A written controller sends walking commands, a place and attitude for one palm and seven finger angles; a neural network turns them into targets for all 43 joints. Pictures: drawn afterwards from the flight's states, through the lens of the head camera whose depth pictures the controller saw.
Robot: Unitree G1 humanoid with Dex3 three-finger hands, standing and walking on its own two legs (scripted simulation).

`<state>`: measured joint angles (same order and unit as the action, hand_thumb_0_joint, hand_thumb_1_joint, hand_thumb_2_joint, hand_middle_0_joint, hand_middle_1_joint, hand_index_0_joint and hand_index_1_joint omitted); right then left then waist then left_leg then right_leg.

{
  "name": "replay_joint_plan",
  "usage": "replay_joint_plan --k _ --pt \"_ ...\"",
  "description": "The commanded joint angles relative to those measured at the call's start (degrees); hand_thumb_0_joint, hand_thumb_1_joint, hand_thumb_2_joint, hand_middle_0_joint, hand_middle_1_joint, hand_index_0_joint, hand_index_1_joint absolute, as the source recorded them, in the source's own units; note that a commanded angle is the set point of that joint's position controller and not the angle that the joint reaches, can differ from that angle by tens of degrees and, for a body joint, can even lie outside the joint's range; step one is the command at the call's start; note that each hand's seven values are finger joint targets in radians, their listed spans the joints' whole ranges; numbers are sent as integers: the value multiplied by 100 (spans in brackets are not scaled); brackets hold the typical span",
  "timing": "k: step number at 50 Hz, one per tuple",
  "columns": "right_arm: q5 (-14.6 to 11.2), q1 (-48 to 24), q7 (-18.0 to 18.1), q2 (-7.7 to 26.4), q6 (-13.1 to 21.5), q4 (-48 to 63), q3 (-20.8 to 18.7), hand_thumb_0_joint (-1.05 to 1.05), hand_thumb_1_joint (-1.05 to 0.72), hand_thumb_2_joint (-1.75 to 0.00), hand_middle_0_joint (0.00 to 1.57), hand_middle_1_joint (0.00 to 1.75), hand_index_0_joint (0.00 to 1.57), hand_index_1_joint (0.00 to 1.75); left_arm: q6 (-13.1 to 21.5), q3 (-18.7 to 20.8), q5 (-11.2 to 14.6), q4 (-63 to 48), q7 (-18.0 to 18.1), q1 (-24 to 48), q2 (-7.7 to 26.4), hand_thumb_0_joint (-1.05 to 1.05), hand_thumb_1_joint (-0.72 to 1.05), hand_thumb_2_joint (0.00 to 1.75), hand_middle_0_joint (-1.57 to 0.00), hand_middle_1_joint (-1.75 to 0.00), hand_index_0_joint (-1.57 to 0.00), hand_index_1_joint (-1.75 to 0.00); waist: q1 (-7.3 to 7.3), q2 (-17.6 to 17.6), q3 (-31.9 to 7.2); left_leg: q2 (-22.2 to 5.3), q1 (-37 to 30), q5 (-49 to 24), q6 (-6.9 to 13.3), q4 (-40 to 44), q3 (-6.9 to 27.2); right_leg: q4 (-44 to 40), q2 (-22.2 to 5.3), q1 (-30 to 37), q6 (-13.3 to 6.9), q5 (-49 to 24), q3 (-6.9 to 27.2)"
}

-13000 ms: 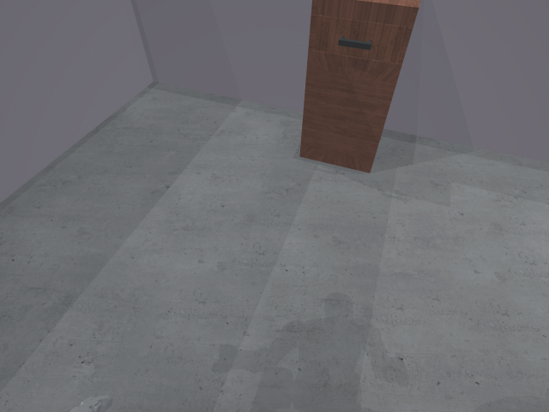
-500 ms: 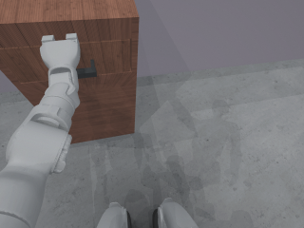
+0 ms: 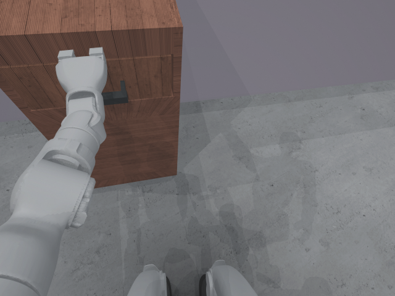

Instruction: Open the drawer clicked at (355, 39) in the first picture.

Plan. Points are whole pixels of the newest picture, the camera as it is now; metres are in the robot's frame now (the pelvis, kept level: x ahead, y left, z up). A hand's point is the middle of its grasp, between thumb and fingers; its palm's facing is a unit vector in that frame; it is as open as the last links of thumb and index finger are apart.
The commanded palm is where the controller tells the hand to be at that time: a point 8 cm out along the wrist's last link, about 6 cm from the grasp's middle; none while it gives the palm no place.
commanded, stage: move the hooked fingers above the handle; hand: left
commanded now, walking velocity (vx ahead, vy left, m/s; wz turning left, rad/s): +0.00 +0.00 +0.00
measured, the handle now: (98, 93) +0.58 +0.18 -0.02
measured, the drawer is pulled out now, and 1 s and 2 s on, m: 0.00 0.00 0.00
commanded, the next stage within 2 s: lower the fingers behind the handle in 1.16 s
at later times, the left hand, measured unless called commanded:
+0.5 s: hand (91, 92) +0.54 +0.17 +0.04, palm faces -0.02 +0.00 -1.00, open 13.6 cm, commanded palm +0.55 +0.14 +0.08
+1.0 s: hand (91, 92) +0.54 +0.17 +0.04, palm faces -0.02 +0.00 -1.00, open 13.6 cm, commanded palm +0.54 +0.14 +0.08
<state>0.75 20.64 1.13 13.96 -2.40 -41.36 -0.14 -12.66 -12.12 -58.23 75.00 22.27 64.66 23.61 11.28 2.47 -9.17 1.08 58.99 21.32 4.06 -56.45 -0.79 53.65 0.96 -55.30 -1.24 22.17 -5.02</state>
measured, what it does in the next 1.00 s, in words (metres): stands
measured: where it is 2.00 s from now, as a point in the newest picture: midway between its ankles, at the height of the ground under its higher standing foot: outside the picture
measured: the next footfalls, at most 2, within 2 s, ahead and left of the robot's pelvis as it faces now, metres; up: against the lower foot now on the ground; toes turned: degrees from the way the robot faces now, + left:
none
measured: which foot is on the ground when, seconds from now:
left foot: down 0.00-1.00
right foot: down 0.00-1.00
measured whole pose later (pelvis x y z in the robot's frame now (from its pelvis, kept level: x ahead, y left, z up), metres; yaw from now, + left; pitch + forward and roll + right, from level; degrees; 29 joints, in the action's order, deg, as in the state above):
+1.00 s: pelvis +0.02 +0.00 +0.01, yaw +0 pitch +23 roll -3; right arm 1.3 21.0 -0.2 13.6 -3.0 -43.0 -1.6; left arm -12.0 -11.9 -58.0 73.4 24.2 60.6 21.3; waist 9.7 2.9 -9.5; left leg 1.3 54.7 21.9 4.0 -53.7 -0.8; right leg 50.6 1.1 -50.9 -1.1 22.5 -4.7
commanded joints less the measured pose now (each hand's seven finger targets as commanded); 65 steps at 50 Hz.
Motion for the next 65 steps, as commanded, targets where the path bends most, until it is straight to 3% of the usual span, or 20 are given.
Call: replay_joint_plan --k 1,2,4,10,12,14,17,21,24,28,31,36,37,41,42,48,49,53,61,65 --pt "19 929 80 1057 85 223 -347 0 -90 -90 20 30 20 30 286 -39 -117 -1089 -19 2952 310 0 -50 30 -30 -120 -30 -120 638 395 -2071 -143 -2389 -17 -114 814 555 -836 202 91 -21 -163 287" --pt "8 949 86 1060 68 217 -346 0 -90 -90 20 30 20 30 281 124 -162 -997 -10 2843 511 0 -50 30 -30 -120 -30 -120 572 431 -2040 -150 -2378 -82 -129 809 558 -832 203 105 -37 -183 288" --pt "14 923 73 1037 62 231 -349 0 -90 -90 20 30 20 30 275 -78 -151 -1036 -2 2841 226 0 -50 30 -30 -120 -30 -120 615 394 -1943 -154 -2405 -135 -128 822 552 -855 211 67 -28 -210 273" --pt "29 915 36 1023 65 194 -377 0 -90 -90 20 30 20 30 330 -35 -110 -1065 35 2770 177 0 -50 30 -30 -120 -30 -120 583 338 -1965 -159 -2501 -155 -136 869 582 -913 221 132 -32 -227 267" --pt "9 917 58 1053 61 198 -355 0 -90 -90 20 30 20 30 322 96 -147 -999 66 2739 426 0 -50 30 -30 -120 -30 -120 568 306 -1903 -140 -2355 -58 -124 874 534 -919 222 181 -21 -181 292" --pt "11 915 57 1037 63 194 -361 0 -90 -90 20 30 20 30 303 -63 -147 -1018 72 2767 231 0 -50 30 -30 -120 -30 -120 605 306 -1851 -135 -2381 -67 -122 898 526 -952 217 168 -19 -195 289" --pt "30 954 55 1056 62 177 -374 0 -90 -90 20 30 20 30 314 115 -162 -1076 110 2834 442 0 -50 30 -30 -120 -30 -120 563 365 -2065 -139 -2479 -240 -124 863 522 -919 222 244 -26 -291 295" --pt "30 940 19 1019 56 169 -396 0 -90 -90 20 30 20 30 297 -104 -133 -1075 111 2796 85 0 -50 30 -30 -120 -30 -120 582 444 -1960 -154 -2621 -253 -150 908 579 -935 229 118 -35 -295 261" --pt "31 947 36 1053 53 171 -383 0 -90 -90 20 30 20 30 311 139 -165 -1143 136 2848 469 0 -50 30 -30 -120 -30 -120 530 386 -2089 -133 -2492 -257 -137 889 516 -932 227 316 -32 -299 293" --pt "34 916 9 1025 53 151 -407 0 -90 -90 20 30 20 30 312 -124 -149 -1086 127 2754 36 0 -50 30 -30 -120 -30 -120 566 407 -1910 -172 -2701 -260 -171 953 625 -938 229 96 -37 -296 250" --pt "42 946 10 1036 65 149 -420 0 -90 -90 20 30 20 30 362 136 -166 -1231 157 2751 362 0 -50 30 -30 -120 -30 -120 477 461 -2201 -168 -2772 -476 -160 906 586 -916 233 286 -46 -411 276" --pt "48 914 -16 1000 54 131 -436 0 -90 -90 20 30 20 30 404 -159 -117 -1269 155 2718 -77 0 -50 30 -30 -120 -30 -120 527 407 -2013 -187 -2863 -496 -179 964 632 -953 241 188 -41 -423 238" --pt "41 926 -14 1017 47 109 -446 0 -90 -90 20 30 20 30 394 14 -150 -1181 181 2646 111 0 -50 30 -30 -120 -30 -120 490 384 -1965 -199 -2852 -484 -190 982 655 -947 235 170 -51 -422 233" --pt "75 924 -46 992 54 104 -469 0 -90 -90 20 30 20 30 409 -192 -136 -1371 215 2772 -174 0 -50 30 -30 -120 -30 -120 510 495 -2147 -204 -3085 -644 -206 982 694 -936 243 174 -54 -502 222" --pt "61 924 -47 1005 43 82 -481 0 -90 -90 20 30 20 30 397 16 -159 -1280 236 2637 46 0 -50 30 -30 -120 -30 -120 462 408 -2121 -217 -3068 -662 -209 976 689 -950 242 193 -56 -508 228" --pt "64 892 -61 993 24 64 -471 0 -90 -90 20 30 20 30 342 -207 -117 -1308 239 2712 -231 0 -50 30 -30 -120 -30 -120 514 381 -2047 -196 -3083 -715 -202 1005 670 -986 245 226 -48 -556 229" --pt "67 909 -55 1009 17 44 -480 0 -90 -90 20 30 20 30 350 -2 -137 -1322 259 2701 22 0 -50 30 -30 -120 -30 -120 469 413 -2102 -193 -3073 -791 -201 994 638 -990 244 308 -59 -596 240" --pt "56 879 -47 996 -4 49 -466 0 -90 -90 20 30 20 30 309 -124 -136 -1216 236 2647 -124 0 -50 30 -30 -120 -30 -120 507 320 -1928 -176 -2984 -727 -198 1018 620 -1003 244 296 -57 -570 227" --pt "63 885 -56 964 -10 94 -475 0 -90 -90 20 30 20 30 380 -142 -110 -1414 178 2592 -163 0 -50 30 -30 -120 -30 -120 445 431 -2225 -154 -3176 -1079 -197 966 578 -1018 259 509 -59 -763 252" --pt "47 830 -48 948 -11 71 -454 0 -90 -90 20 30 20 30 400 -169 -83 -1136 147 2442 -233 0 -50 30 -30 -120 -30 -120 518 235 -1800 -128 -2850 -804 -162 964 498 -1084 252 448 -50 -644 266"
